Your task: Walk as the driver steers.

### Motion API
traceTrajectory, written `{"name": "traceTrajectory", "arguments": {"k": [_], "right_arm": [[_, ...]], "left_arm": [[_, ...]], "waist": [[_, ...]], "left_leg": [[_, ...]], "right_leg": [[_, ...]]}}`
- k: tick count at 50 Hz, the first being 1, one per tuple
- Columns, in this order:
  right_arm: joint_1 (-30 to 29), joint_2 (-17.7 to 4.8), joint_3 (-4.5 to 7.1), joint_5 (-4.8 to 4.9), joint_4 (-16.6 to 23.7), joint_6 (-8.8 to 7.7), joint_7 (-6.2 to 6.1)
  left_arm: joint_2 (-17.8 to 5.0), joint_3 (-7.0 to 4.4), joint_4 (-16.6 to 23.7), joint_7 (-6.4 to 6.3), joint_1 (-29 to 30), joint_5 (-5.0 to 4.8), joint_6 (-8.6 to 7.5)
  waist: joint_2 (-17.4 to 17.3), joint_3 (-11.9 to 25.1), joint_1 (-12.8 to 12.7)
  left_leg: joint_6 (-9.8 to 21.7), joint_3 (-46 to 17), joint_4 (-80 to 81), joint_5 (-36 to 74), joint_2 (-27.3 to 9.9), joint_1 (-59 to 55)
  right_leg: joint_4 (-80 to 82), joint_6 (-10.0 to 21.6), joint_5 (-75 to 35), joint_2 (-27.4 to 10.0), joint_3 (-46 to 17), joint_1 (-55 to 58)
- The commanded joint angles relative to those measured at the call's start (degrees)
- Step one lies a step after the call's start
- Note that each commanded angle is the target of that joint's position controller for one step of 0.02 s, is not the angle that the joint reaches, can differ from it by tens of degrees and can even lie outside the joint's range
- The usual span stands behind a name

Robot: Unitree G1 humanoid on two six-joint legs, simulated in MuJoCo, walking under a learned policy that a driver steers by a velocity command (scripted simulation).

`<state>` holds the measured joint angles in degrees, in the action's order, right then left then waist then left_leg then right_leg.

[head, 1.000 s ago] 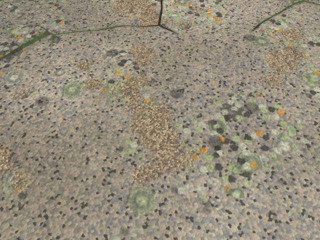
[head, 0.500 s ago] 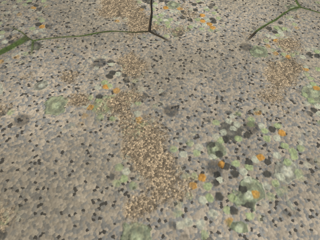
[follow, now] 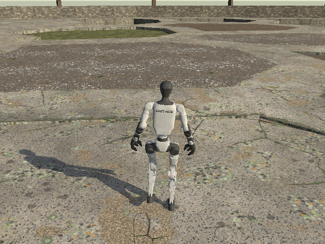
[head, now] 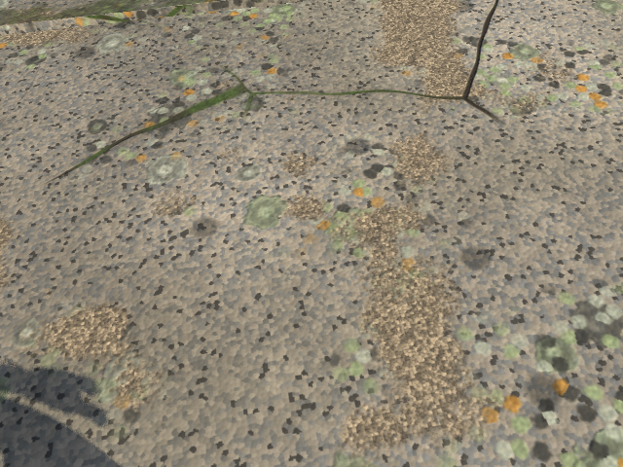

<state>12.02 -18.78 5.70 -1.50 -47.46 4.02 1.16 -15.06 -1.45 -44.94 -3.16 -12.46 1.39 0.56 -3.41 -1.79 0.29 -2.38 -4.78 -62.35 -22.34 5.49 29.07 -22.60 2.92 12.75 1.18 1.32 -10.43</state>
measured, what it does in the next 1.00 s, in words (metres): steps on the spot: left foot, then right foot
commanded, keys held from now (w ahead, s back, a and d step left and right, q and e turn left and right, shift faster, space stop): no key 0.40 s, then e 0.60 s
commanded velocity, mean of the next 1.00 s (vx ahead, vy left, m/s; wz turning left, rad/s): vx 0.00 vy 0.00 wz -0.10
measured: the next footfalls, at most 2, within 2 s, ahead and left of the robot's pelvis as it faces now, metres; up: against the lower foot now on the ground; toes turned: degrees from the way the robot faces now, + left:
left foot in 0.26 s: +0.00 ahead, +0.12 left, +0.00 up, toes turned +4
right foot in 0.64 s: +0.00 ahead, -0.09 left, +0.00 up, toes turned +1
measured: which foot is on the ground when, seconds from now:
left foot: up 0.00-0.24, down 0.26-0.64, up 0.66-1.00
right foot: down 0.00-0.26, up 0.28-0.62, down 0.64-1.00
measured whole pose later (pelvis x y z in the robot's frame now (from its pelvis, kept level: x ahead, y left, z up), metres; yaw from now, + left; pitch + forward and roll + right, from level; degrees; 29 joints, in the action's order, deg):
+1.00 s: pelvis -0.05 +0.02 +0.00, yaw -11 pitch +1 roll +0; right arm 7.7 -16.0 2.1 -0.2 -48.1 2.1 -2.3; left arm -17.0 -4.9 -49.8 -0.3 -12.2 0.8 3.0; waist 0.5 -4.2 -1.8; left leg -0.8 -2.6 -39.1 -23.2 2.6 18.3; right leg -26.0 1.8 10.9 5.6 -10.5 -15.1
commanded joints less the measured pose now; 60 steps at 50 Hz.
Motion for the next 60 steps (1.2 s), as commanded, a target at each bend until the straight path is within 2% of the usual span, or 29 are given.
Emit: {"name": "traceTrajectory", "arguments": {"k": [1,9,11,12,13,14,15,16,17,19,22,28,31,32,33,34,35,36,39,46,49,51,52,53,54,55,56,58,60], "right_arm": [[-1.1,-3.08,0.16,0.36,3.52,0.24,0.62],[-2.71,-1.1,-1.7,1.66,4.14,0.39,-0.33],[-0.76,-0.4,-2.12,1.7,3.25,-0.13,-0.75],[0.7,-0.15,-2.43,1.32,2.54,-0.74,-1.04],[1.15,-2.46,-2.21,0.3,2.27,-1.59,-1.48],[2.22,-6.15,-2.16,-0.65,3.0,-2.39,-1.9],[0.21,-6.86,-2.15,0.56,2.19,-2.82,-2.37],[-2.04,-3.54,-3.0,0.51,2.45,-3.25,-2.15],[-4.22,-1.6,-3.85,0.53,2.23,-3.51,-2.25],[-5.08,-1.86,-4.14,0.46,1.56,-3.54,-2.91],[-4.17,-0.55,-4.87,0.59,-0.48,-3.79,-3.15],[-3.55,-5.15,-2.61,0.76,-2.0,-2.71,-3.98],[-4.17,-5.6,-1.56,0.8,-2.26,-2.19,-4.18],[-4.21,-4.63,-1.45,0.59,-1.59,-2.12,-4.17],[-5.29,-1.31,-1.95,1.02,0.45,-1.82,-4.11],[-8.59,-0.37,-2.34,0.81,1.43,-1.21,-4.55],[-7.79,-0.47,-2.28,0.61,1.1,-0.93,-4.28],[-6.71,-0.61,-2.16,0.96,0.32,-0.96,-3.83],[-5.35,-1.93,-1.89,0.24,-0.11,-1.64,-2.93],[-6.07,-1.93,-2.51,1.15,2.44,-2.14,-3.46],[-2.91,-2.33,-2.49,1.47,2.77,-2.71,-3.68],[2.15,-1.81,-2.53,1.39,1.9,-3.4,-4.03],[3.78,-3.95,-1.99,0.81,1.75,-3.89,-4.53],[3.48,-8.82,-1.21,-0.01,2.68,-3.9,-4.97],[-0.7,-12.09,-0.63,-0.24,4.26,-3.46,-4.48],[-1.13,-8.61,-1.42,-0.46,4.68,-3.48,-4.01],[-3.76,-5.09,-2.35,0.06,5.05,-3.68,-3.69],[-5.44,-3.54,-2.81,0.22,5.8,-4.06,-3.73],[-2.12,-3.43,-2.86,0.27,4.69,-4.4,-3.63]], "left_arm": [[-7.97,-2.0,2.67,0.13,-2.92,0.0,-0.77],[-9.99,-2.94,0.91,2.05,-2.59,0.27,-0.79],[-10.14,-3.04,0.17,2.25,-1.82,-0.15,-0.33],[-9.89,-2.96,-0.31,2.23,-1.52,-0.47,-0.07],[-8.2,-2.51,-0.53,2.21,-3.01,-0.6,-0.16],[-3.22,-1.16,1.16,2.56,-5.1,0.09,-0.21],[-2.87,-0.92,0.83,1.54,-2.03,-0.86,0.89],[-5.72,-1.51,0.06,1.31,-1.61,-0.95,1.64],[-5.59,-1.71,-0.76,1.46,-1.09,-0.95,1.88],[-6.23,-2.14,-2.79,1.89,-2.8,-0.43,2.06],[-3.31,-1.24,-5.84,2.2,-5.53,-0.62,1.97],[-4.38,-1.68,-5.19,1.91,-2.56,-1.01,1.58],[-3.79,-1.59,-5.27,2.04,-4.18,-0.58,0.68],[-6.46,-2.19,-5.12,2.05,-4.95,0.05,0.16],[-12.43,-3.91,-5.32,2.07,-6.07,-0.53,-0.06],[-12.74,-4.08,-5.76,2.48,-9.51,-0.1,-0.21],[-11.53,-4.03,-5.87,2.41,-9.15,-0.08,-0.21],[-10.72,-4.16,-4.84,2.08,-5.11,-0.46,0.19],[-8.08,-3.85,-2.73,1.83,-0.13,-0.81,1.06],[-10.79,-5.24,-3.01,2.4,-3.01,-0.45,1.76],[-11.4,-5.56,-2.07,2.95,0.39,-0.46,2.18],[-11.23,-5.55,-1.14,3.12,4.2,-1.05,2.54],[-9.5,-5.08,-0.49,3.05,4.46,-1.41,2.45],[-4.44,-4.0,-0.3,3.01,0.11,-1.25,2.18],[-7.14,-4.65,-0.42,2.34,0.09,-0.49,2.26],[-9.68,-5.16,-0.99,2.29,0.17,0.26,2.33],[-9.44,-5.38,-2.23,2.64,-0.27,0.14,2.44],[-8.29,-5.14,-3.59,3.5,-1.98,0.0,2.84],[-7.36,-4.56,-3.77,3.92,-0.94,-0.14,2.95]], "waist": [[11.07,1.98,-1.94],[14.6,3.99,-2.38],[13.88,4.22,-0.65],[12.17,4.03,0.82],[7.91,5.81,0.39],[-5.9,8.66,-0.9],[-10.66,5.19,0.72],[-4.99,2.43,-0.07],[-4.36,0.53,-0.75],[-5.22,-0.24,-1.61],[-3.58,2.16,-1.74],[-4.14,0.6,-0.19],[-1.68,0.6,-1.93],[3.16,0.92,-1.69],[14.47,0.38,-0.78],[18.23,0.33,-4.72],[12.34,0.12,-3.15],[9.23,-0.44,-1.32],[10.17,1.13,0.0],[11.66,3.51,-2.82],[12.34,4.04,-1.46],[11.34,4.02,1.82],[7.36,3.69,2.18],[-6.06,4.56,-0.45],[-9.51,2.42,-0.68],[-4.33,0.84,-1.36],[-1.58,-0.97,-2.69],[-4.02,-0.28,-3.32],[-4.46,1.14,-1.58]], "left_leg": [[-1.7,1.67,0.97,-1.74,-1.6,6.14],[1.29,6.07,22.4,-4.91,-1.72,-10.07],[2.65,7.11,33.61,1.67,-1.79,-15.45],[3.39,6.68,44.65,11.5,-2.56,-21.02],[4.37,0.36,48.92,17.01,-7.43,-29.55],[6.74,-16.21,48.61,32.34,-23.04,-38.35],[15.08,-15.62,45.34,42.7,-26.77,-24.93],[16.1,-13.29,46.19,38.98,-23.84,-24.08],[14.64,-10.44,46.97,35.03,-21.04,-22.62],[12.4,-6.55,46.43,37.67,-17.12,-22.7],[11.85,-2.19,45.08,38.48,-15.78,-22.87],[13.74,-3.96,41.63,31.45,-18.99,-22.2],[10.79,-1.99,37.35,25.63,-18.02,-19.08],[8.17,0.79,31.33,19.39,-14.8,-15.73],[4.18,8.52,21.59,5.54,-4.7,-8.07],[3.53,7.05,10.67,-12.53,-0.67,-2.18],[3.69,3.07,3.44,-12.23,-2.7,-1.68],[3.53,2.08,1.51,-8.02,-3.8,-1.54],[2.07,3.13,5.18,-1.52,-4.22,-1.65],[0.89,2.79,17.83,-1.92,-3.17,-4.87],[1.77,2.68,24.96,-1.16,-2.04,-11.25],[2.42,3.21,38.09,5.96,-1.59,-19.94],[3.27,-1.06,46.25,6.75,-6.09,-24.81],[6.11,-16.41,51.96,2.31,-21.5,-29.36],[12.68,-24.59,52.72,6.27,-28.04,-20.76],[15.05,-22.84,51.73,10.16,-27.27,-17.25],[14.45,-16.7,50.56,13.08,-23.45,-15.55],[12.7,-7.9,48.3,21.56,-17.83,-18.38],[13.18,-4.71,46.03,30.68,-16.65,-22.57]], "right_leg": [[3.11,9.01,-29.99,-13.94,-8.92,10.78],[-0.66,9.61,-34.7,-15.17,-7.34,7.2],[-3.05,8.38,-33.89,-14.56,-6.95,5.87],[-4.79,5.98,-30.3,-13.69,-5.9,3.03],[-7.37,2.5,-21.47,-12.23,-4.66,-2.83],[-16.78,-0.99,6.04,-7.55,-0.19,-12.9],[-17.89,-1.71,20.41,-3.38,-0.73,-9.59],[-21.11,-2.1,19.41,-3.87,-2.5,-9.63],[-21.37,-2.29,16.85,-3.58,-3.03,-10.14],[-21.35,-3.18,12.34,-3.01,-2.37,-9.23],[-18.25,-4.21,10.98,-2.47,-2.14,-4.67],[-14.97,-2.68,11.09,-1.07,-0.01,-6.45],[-4.69,-0.44,0.31,-1.34,-1.27,-1.9],[-1.34,1.33,-8.25,-5.01,-8.35,0.42],[1.29,7.22,-23.16,-14.52,-22.72,1.95],[5.99,13.98,-29.54,-21.93,-32.15,2.69],[6.53,15.39,-25.52,-20.64,-29.48,1.75],[6.2,13.7,-19.74,-16.77,-24.97,0.38],[5.32,9.68,-16.41,-10.06,-19.05,1.83],[3.32,10.54,-16.43,-11.01,-25.0,3.65],[2.24,8.64,-17.84,-9.9,-27.45,0.3],[-0.2,5.13,-13.8,-6.94,-27.39,-4.18],[-4.05,1.95,-5.53,-3.43,-25.14,-8.88],[-16.92,-1.2,11.11,4.1,-15.26,-15.32],[-26.31,-2.05,20.9,8.11,-8.24,-19.3],[-33.94,-1.88,19.38,4.93,-10.23,-17.23],[-37.48,-1.86,15.79,4.29,-10.6,-16.55],[-40.93,-3.1,11.42,4.29,-8.97,-16.81],[-39.09,-4.49,11.08,4.57,-8.09,-17.11]]}}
